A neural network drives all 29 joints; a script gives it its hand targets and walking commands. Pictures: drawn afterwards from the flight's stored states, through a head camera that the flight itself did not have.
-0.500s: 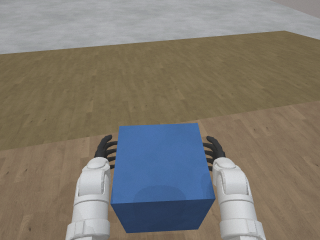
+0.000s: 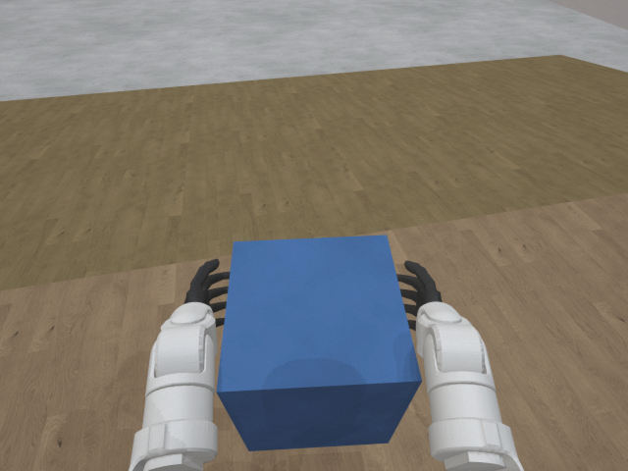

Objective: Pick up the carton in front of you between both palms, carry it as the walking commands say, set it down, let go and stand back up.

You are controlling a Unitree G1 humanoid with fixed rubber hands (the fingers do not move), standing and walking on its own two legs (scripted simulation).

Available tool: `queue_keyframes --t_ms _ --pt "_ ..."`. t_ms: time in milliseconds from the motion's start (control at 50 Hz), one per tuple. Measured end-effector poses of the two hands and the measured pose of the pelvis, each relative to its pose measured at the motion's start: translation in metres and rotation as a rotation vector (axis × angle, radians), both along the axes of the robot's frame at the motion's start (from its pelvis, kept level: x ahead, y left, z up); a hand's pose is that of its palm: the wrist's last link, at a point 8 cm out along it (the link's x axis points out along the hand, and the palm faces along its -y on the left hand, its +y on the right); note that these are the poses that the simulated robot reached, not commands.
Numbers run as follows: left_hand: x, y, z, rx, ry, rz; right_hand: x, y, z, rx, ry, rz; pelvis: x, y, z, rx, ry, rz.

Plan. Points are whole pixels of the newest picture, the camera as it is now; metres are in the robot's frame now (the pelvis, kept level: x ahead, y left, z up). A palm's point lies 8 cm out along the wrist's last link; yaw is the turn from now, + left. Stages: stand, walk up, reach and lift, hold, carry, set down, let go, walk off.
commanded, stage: carry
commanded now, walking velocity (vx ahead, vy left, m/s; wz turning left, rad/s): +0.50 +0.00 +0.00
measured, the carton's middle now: (314, 347) +0.28 +0.00 -0.02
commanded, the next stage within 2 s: none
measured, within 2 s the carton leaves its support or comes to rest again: neither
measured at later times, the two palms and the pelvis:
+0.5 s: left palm (208, 229) +0.42 +0.16 +0.08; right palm (406, 229) +0.42 -0.14 +0.08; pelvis +0.15 +0.00 -0.01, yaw +3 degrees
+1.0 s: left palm (202, 136) +0.72 +0.22 +0.07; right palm (345, 137) +0.71 -0.08 +0.07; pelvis +0.45 +0.07 +0.00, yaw +0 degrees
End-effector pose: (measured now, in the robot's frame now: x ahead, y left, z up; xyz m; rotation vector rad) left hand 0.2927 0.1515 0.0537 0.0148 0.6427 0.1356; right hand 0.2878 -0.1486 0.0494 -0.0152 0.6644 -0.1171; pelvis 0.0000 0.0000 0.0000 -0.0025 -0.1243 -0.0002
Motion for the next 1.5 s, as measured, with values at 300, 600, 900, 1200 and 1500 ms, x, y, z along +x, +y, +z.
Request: queue_keyframes --t_ms 300,600,900,1200,1500 --pt "0.051 0.033 0.023 -0.022 -0.011 0.041 0.061 0.034 0.026 0.014 -0.010 0.010 0.063 0.019 -0.004 -0.013 0.188 0.006" --pt "0.165 0.016 0.027 -0.061 0.078 0.096 0.182 0.017 0.031 0.054 0.083 -0.004 0.203 0.003 -0.001 -0.009 0.222 0.065" --pt "0.370 0.072 0.008 -0.094 0.090 0.085 0.378 0.073 0.013 0.032 0.092 -0.023 0.391 0.063 -0.018 0.014 0.198 0.011" --pt "0.565 0.069 0.034 -0.078 0.012 0.066 0.572 0.069 0.040 0.043 0.015 -0.031 0.591 0.062 -0.003 -0.019 0.203 0.027" --pt "0.753 0.060 0.021 -0.049 0.101 0.162 0.787 0.063 0.017 0.064 0.109 0.063 0.793 0.033 0.002 0.010 0.201 0.088"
